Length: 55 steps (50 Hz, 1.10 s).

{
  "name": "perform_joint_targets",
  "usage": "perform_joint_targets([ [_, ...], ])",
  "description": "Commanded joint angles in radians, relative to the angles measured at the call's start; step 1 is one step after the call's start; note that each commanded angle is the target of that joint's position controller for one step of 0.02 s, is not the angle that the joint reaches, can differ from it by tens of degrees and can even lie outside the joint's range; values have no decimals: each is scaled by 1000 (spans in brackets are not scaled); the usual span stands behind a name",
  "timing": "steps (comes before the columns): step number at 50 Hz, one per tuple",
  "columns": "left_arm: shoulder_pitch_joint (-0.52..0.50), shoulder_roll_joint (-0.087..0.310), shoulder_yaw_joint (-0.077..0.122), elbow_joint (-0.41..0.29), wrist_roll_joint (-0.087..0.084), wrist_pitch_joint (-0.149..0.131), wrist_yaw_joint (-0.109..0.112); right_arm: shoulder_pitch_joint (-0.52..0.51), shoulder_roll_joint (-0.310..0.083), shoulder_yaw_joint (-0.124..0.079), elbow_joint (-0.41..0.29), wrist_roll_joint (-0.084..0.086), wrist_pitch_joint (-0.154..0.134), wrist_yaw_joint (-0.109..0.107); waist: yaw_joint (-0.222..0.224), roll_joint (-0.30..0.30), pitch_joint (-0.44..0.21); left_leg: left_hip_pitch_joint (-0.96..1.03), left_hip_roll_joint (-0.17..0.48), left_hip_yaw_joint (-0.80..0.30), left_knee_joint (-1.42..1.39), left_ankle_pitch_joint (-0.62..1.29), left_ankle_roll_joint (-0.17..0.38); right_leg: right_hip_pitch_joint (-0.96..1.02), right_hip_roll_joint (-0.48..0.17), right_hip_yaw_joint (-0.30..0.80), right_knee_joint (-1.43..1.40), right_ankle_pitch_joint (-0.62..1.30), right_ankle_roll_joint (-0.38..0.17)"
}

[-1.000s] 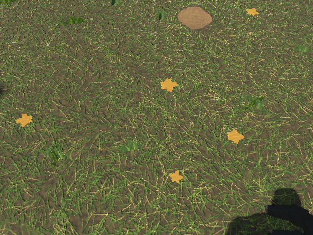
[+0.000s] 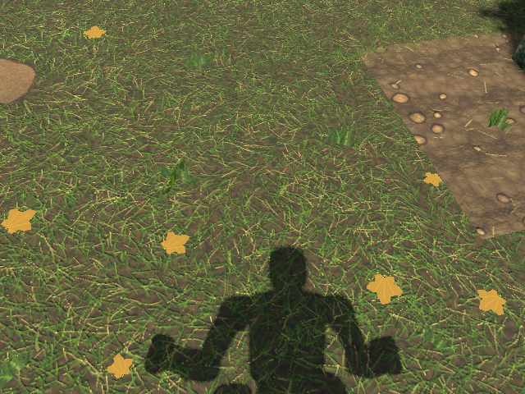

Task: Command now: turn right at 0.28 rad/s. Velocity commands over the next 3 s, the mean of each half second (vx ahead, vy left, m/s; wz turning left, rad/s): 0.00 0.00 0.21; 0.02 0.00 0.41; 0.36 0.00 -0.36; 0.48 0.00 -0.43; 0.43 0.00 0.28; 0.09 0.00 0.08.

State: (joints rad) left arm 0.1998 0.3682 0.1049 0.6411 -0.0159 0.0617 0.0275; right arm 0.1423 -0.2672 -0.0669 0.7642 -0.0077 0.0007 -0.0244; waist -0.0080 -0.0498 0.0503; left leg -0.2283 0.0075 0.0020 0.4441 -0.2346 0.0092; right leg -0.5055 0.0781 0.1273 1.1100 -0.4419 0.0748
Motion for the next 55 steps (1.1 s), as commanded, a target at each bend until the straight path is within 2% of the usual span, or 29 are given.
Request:
perform_joint_targets([
  [1, -40, 14, -5, -84, 6, -17, 4, -18, -137, -23, -55, 0, -5, -5, -14, 200, -94, 162, 216, -186, -108, 384, 216, -37, -34, -10, -112, 0, 24],
  [3, -39, -40, -30, -79, 24, -20, 0, -49, -126, -12, -51, 5, -6, 9, -5, 228, -117, 115, 193, -155, -98, 383, 200, 131, -80, -60, -341, -17, 21],
  [4, -43, -41, -32, -72, 23, -22, 0, -34, -137, -14, -42, 9, -5, 17, -17, 248, -110, 94, 187, -164, -97, 382, 199, 190, -74, -91, -433, -8, 23],
  [7, 21, 17, -12, -28, 18, -27, 1, 6, -171, -15, -16, 37, -8, 29, 17, 214, -76, 23, 167, -205, -60, 372, 157, 390, -46, -118, -805, 298, -18],
  [8, 34, 67, -3, -33, 21, -28, 10, 34, -169, -11, -12, 31, -20, 33, 10, 169, -105, -38, 156, -217, -53, 310, 101, 501, -116, -47, -792, 413, -49],
  [9, 65, 141, 12, -41, 31, -23, 24, 35, -136, 2, -29, 3, -35, 43, -6, 18, -165, -110, 92, -162, 36, 152, 42, 599, -253, 47, -697, 687, -103],
  [10, 36, 139, 15, -21, 37, -19, 17, 27, -103, 8, -33, 20, -38, 41, -20, -149, -164, -114, 15, -51, 68, -64, -9, 489, -298, 69, -703, 579, -194],
  [11, -15, 82, 3, -42, 39, -25, 9, -3, -138, 3, -28, 19, -31, 35, -1, -120, -122, -109, 10, -31, 119, -83, -35, 434, -299, 80, -737, 474, -218],
  [13, -14, 81, 6, -38, 37, -34, 13, -26, -147, -8, -38, 26, -12, 24, 14, -144, -73, -170, -2, -11, 206, -68, -33, 408, -302, 81, -750, 420, -213],
  [15, -30, 76, 6, -41, 30, -46, 21, 4, -139, -15, -42, 25, 7, 24, 8, -172, -59, -198, 9, -9, 324, -196, -25, 385, -366, 101, -738, 531, -248],
  [18, -48, 83, 10, -41, 23, -53, 28, -1, -124, -20, -61, 34, 24, 38, 17, -118, -56, -245, 39, -4, 429, -333, -20, 393, -422, 92, -726, 668, -288],
  [21, -113, 96, 16, -40, 7, -45, 25, 42, -120, -23, -59, 33, 39, 53, -9, -98, -82, -128, 25, 47, 297, -181, -18, 351, -385, -5, -677, 663, -248],
  [23, -111, 78, 13, -24, -6, -39, 22, 101, -129, -33, -48, 28, 42, 57, -37, -61, -98, 12, -25, 76, 98, 10, 14, 286, -329, -90, -569, 521, -182],
  [24, -48, 42, 6, -7, 7, -41, 17, 115, -190, -52, -58, 22, 40, 46, -20, 108, -99, 121, 45, -86, -17, 259, 63, 172, -247, -187, -381, 297, -97],
  [25, -88, -14, -17, -66, 49, -42, 21, 110, -333, -78, -97, 11, 29, 36, -8, 384, -77, 192, 328, -532, -104, 553, 260, -115, -71, -225, -105, -215, 10],
  [26, -145, 16, -9, -75, 30, -48, 29, 150, -296, -62, -105, -26, 6, 44, -71, 268, -159, 180, 389, -607, -130, 505, 374, -125, -60, -55, 71, -301, 1],
  [27, -140, 46, 0, -67, 11, -46, 30, 105, -266, -51, -109, -22, -12, 44, -42, 198, -122, 169, 349, -514, -121, 446, 345, -153, -84, -32, 124, -226, -13],
  [29, -125, 70, 14, -34, 23, -46, 39, 28, -229, -42, -118, 15, -15, 28, -14, 116, -85, 154, 257, -400, -107, 330, 240, -166, -117, -25, 66, -60, -21],
  [33, -88, 36, 10, -17, 14, -51, 28, 34, -209, -29, -135, 17, 1, 3, -1, 143, -123, 149, 186, -330, -118, 369, 221, -86, -85, -36, 18, 80, 8],
  [37, -117, 24, 4, -21, 14, -57, 27, 51, -221, -35, -144, 21, 12, -7, -18, 156, -106, 173, 170, -371, -123, 257, 219, -93, -75, -23, -148, 110, 31],
  [41, -130, 25, 3, -19, 11, -70, 18, 39, -231, -42, -158, 18, 22, -8, -26, 182, -84, 116, 151, -427, -120, 146, 220, -30, -64, -11, -280, 108, 37],
  [45, -91, 20, -7, 6, 8, -79, 2, 9, -180, -18, -156, 0, 27, 1, -36, 190, -120, 76, 160, -394, -84, 226, 221, 111, -99, -50, -370, 107, 25],
  [47, -77, -4, -22, 17, 7, -86, -13, 20, -138, 4, -134, -4, 25, 8, -38, 183, -131, 34, 143, -384, -115, -26, 209, 214, -104, -79, -472, 136, 6],
  [49, -67, -5, -28, 28, 0, -98, -22, 21, -173, 2, -118, -1, 22, 16, -26, 190, -64, -47, 122, -389, -137, -296, 192, 292, -62, -138, -592, 179, -34],
  [51, -32, 10, -33, 34, -3, -117, -22, 37, -155, 12, -107, -6, 4, 19, -10, 149, -33, -97, 96, -378, -90, -389, 153, 352, -87, -79, -659, 126, -96],
  [52, 27, 40, -31, 45, -2, -127, -19, 20, -125, 22, -115, -9, -11, 19, 2, 69, -31, -150, 55, -307, 42, -344, 122, 393, -182, 54, -712, 102, -151],
  [53, 85, 139, -5, 76, 5, -130, -21, 8, -105, 21, -148, -4, -30, 20, -21, -112, -12, -269, -88, -84, 210, -289, 58, 415, -276, 264, -802, -63, -263],
  [54, 131, 144, 2, 83, 5, -135, -31, -59, -145, 10, -166, 8, -53, 13, 34, -168, 53, -386, -88, -30, 323, -300, 24, 427, -396, 509, -917, -143, -357],
  [55, 176, 116, -6, 94, 10, -141, -31, -125, -187, -6, -183, 28, -69, 13, 74, -149, 88, -485, -55, -73, 434, -350, 16, 462, -428, 574, -946, -136, -382],
])
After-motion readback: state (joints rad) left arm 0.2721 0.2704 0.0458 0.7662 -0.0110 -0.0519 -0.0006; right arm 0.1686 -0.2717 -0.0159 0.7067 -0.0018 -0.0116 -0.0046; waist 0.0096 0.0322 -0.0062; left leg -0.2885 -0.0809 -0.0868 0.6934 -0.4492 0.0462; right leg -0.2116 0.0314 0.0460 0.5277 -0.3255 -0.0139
